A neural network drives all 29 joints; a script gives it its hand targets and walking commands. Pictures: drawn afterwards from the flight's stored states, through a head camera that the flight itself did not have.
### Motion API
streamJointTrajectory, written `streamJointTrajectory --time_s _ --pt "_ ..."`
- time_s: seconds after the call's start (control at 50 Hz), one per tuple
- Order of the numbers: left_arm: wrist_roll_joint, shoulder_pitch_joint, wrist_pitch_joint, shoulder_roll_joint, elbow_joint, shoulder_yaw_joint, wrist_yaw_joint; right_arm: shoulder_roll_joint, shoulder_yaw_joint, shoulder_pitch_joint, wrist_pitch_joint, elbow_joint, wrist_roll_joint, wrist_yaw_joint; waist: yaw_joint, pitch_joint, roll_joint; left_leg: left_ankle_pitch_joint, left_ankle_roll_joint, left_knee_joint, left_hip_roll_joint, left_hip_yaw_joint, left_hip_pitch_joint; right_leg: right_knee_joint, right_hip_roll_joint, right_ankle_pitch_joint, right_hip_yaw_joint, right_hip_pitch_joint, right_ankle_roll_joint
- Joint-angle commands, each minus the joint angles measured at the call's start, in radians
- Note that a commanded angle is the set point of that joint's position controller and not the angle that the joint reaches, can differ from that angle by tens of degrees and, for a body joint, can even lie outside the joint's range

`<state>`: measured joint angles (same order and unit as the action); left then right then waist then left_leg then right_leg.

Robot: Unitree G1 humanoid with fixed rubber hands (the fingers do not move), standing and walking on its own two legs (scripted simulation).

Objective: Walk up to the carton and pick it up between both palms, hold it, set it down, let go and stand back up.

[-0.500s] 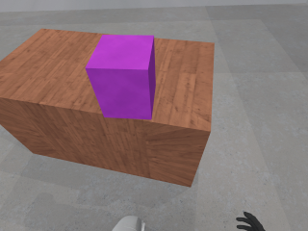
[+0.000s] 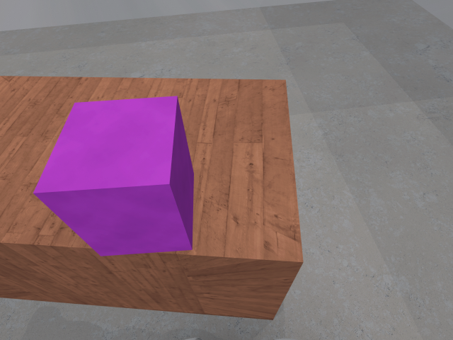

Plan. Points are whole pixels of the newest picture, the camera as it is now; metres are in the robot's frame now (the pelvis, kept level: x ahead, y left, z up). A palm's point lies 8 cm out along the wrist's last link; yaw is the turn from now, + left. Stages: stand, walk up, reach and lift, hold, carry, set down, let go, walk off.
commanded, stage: walk up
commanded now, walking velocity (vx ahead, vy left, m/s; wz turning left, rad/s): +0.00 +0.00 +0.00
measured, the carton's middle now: (136, 180) +0.41 +0.20 +0.02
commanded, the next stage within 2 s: none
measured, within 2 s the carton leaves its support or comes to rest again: neither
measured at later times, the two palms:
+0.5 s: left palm out of the picture +0.10 +0.18 -0.12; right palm out of the picture +0.07 -0.26 -0.13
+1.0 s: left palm out of the picture +0.06 +0.18 -0.13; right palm out of the picture +0.05 -0.21 -0.13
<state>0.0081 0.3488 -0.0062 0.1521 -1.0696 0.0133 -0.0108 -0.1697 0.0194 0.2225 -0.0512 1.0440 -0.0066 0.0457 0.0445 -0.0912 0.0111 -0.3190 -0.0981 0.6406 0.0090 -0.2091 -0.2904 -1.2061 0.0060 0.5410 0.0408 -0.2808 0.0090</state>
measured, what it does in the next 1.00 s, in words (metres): steps on the spot: right foot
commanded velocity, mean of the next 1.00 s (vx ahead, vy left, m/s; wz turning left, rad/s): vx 0.00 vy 0.00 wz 0.00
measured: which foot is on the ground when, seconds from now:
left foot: down 0.00-1.00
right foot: up 0.00-0.18, down 0.20-1.00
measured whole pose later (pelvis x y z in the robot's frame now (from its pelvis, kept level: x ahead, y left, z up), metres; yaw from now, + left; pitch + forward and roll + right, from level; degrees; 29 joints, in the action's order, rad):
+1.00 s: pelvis +0.08 -0.02 +0.02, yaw +1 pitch -2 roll +0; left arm 0.01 0.29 0.00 0.11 -1.17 -0.01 -0.05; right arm -0.07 -0.01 0.33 -0.02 1.19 0.01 0.05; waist 0.00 -0.02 -0.01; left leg -0.31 -0.04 0.39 -0.01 -0.15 -0.05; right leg -0.43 0.00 0.22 -0.01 -0.18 0.00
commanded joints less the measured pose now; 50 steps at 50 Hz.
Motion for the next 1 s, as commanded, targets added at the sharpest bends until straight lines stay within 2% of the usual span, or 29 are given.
streamJointTrajectory --time_s 0.0,0.02,0.08,0.12,0.14,0.16,0.18,0.2,0.22,0.24,0.26,0.28,0.3,0.32,0.34,0.38,0.44,0.48,0.68,0.98 --pt "0.01 0.1 0.015 -0.087 0.043 -0.016 -0.023 -0.034 -0.015 0.013 -0.035 -0.01 0.015 -0.01 -0.114 -0.027 -0.003 1.024 -0.125 -0.319 -0.23 0.172 -0.084 0.283 -0.025 -0.062 -0.013 0.052 -0.002" --pt "0.002 0.082 0.02 -0.076 0.048 -0.014 -0.023 -0.034 -0.02 0.02 -0.04 0.0 0.027 -0.012 -0.123 -0.007 0.008 1.006 -0.111 -0.31 -0.22 0.152 -0.054 0.366 -0.028 -0.105 -0.013 0.051 -0.003" --pt "-0.02 0.034 0.026 -0.003 0.058 -0.003 -0.037 -0.067 -0.017 0.067 -0.03 0.036 0.039 -0.023 -0.099 0.083 0.088 0.854 -0.084 -0.24 -0.185 0.151 -0.003 0.566 -0.023 -0.326 -0.046 0.137 -0.011" --pt "-0.018 0.084 0.021 0.03 0.034 0.004 -0.038 -0.085 -0.015 0.063 -0.018 0.041 0.017 -0.029 -0.128 0.169 0.101 0.611 -0.04 -0.182 -0.153 0.133 -0.035 0.688 -0.019 -0.538 -0.068 0.296 -0.004" --pt "-0.002 0.087 0.017 0.07 0.034 0.01 -0.036 -0.081 -0.017 0.068 -0.014 0.042 0.011 -0.032 -0.136 0.205 0.064 0.411 -0.001 -0.169 -0.133 0.126 -0.053 0.739 -0.053 -0.599 -0.027 0.343 0.003" --pt "0.015 0.074 0.012 0.133 0.043 0.021 -0.034 -0.057 -0.024 0.093 -0.009 0.042 0.008 -0.035 -0.129 0.234 -0.033 0.165 0.044 -0.153 -0.096 0.102 -0.09 0.791 -0.149 -0.671 0.073 0.38 0.019" --pt "0.028 0.002 0.006 0.186 0.084 0.022 -0.034 -0.038 -0.025 0.163 0.008 0.05 0.0 -0.033 -0.073 0.225 -0.131 -0.092 0.075 -0.127 -0.043 0.087 -0.06 0.862 -0.289 -0.681 0.232 0.295 0.062" --pt "0.013 -0.08 0.013 0.22 0.102 0.028 -0.036 0.002 -0.027 0.263 0.045 0.09 -0.006 -0.019 -0.045 0.2 -0.222 -0.141 0.069 -0.13 -0.039 0.121 0.101 0.896 -0.323 -0.482 0.254 0.074 0.16" --pt "0.01 -0.192 0.019 0.211 0.103 0.031 -0.034 0.003 -0.03 0.272 0.061 0.097 0.008 -0.011 0.002 0.106 -0.279 -0.074 0.067 -0.178 -0.052 0.134 0.158 0.923 -0.266 -0.282 0.249 -0.045 0.147" --pt "0.012 -0.232 0.017 0.166 0.105 0.022 -0.026 -0.026 -0.024 0.232 0.059 0.094 0.024 -0.011 0.001 0.05 -0.268 0.008 0.072 -0.204 -0.063 0.15 0.171 0.929 -0.202 -0.299 0.205 -0.07 0.099" --pt "0.014 -0.208 0.007 0.127 0.104 0.009 -0.024 -0.071 -0.01 0.204 0.056 0.096 0.027 -0.013 -0.01 0.045 -0.221 0.07 0.074 -0.194 -0.075 0.156 0.174 0.928 -0.167 -0.428 0.16 -0.051 0.068" --pt "0.013 -0.147 -0.003 0.097 0.087 0.0 -0.032 -0.092 0.001 0.199 0.057 0.099 0.027 -0.014 -0.018 0.04 -0.188 0.094 0.077 -0.198 -0.072 0.161 0.161 0.917 -0.161 -0.529 0.147 -0.027 0.057" --pt "0.003 -0.1 -0.006 0.073 0.066 -0.002 -0.036 -0.063 -0.002 0.213 0.061 0.109 0.026 -0.013 -0.022 0.027 -0.163 0.09 0.082 -0.222 -0.066 0.161 0.157 0.918 -0.164 -0.508 0.154 -0.028 0.052" --pt "-0.01 -0.085 -0.005 0.069 0.05 0.0 -0.032 -0.025 -0.012 0.235 0.062 0.113 0.028 -0.013 -0.017 0.014 -0.144 0.092 0.086 -0.258 -0.076 0.167 0.179 0.921 -0.162 -0.435 0.159 -0.047 0.051" --pt "-0.016 -0.08 -0.005 0.066 0.041 0.003 -0.027 -0.011 -0.017 0.25 0.06 0.121 0.03 -0.011 -0.019 -0.008 -0.104 0.088 0.087 -0.271 -0.092 0.168 0.178 0.921 -0.147 -0.391 0.14 -0.059 0.048" --pt "-0.01 -0.069 -0.006 0.056 0.03 0.002 -0.025 -0.002 -0.016 0.242 0.055 0.136 0.027 -0.009 -0.028 -0.028 -0.013 0.086 0.087 -0.285 -0.102 0.171 0.13 0.905 -0.124 -0.395 0.102 -0.007 0.045" --pt "0.002 -0.048 -0.013 0.075 0.013 0.007 -0.025 -0.012 -0.009 0.195 0.046 0.12 0.023 -0.002 -0.036 0.005 0.014 0.119 0.079 -0.306 -0.114 0.17 0.163 0.866 -0.116 -0.515 0.085 0.015 0.053" --pt "0.004 -0.038 -0.016 0.063 0.0 0.007 -0.023 -0.013 -0.008 0.174 0.042 0.113 0.019 0.001 -0.038 0.024 0.028 0.119 0.075 -0.311 -0.119 0.17 0.172 0.862 -0.109 -0.536 0.071 0.032 0.051" --pt "0.002 -0.006 -0.016 0.053 -0.052 -0.004 -0.029 -0.022 -0.005 0.17 0.033 0.119 0.014 0.002 -0.041 0.043 -0.026 0.189 0.061 -0.327 -0.134 0.173 0.181 0.841 -0.102 -0.58 0.041 0.089 0.04" --pt "-0.004 0.02 0.001 0.013 -0.101 -0.015 -0.037 0.025 -0.017 0.229 0.026 0.146 0.017 0.009 -0.052 -0.027 0.008 0.274 0.058 -0.346 -0.136 0.175 0.153 0.828 -0.1 -0.541 0.025 0.087 0.019"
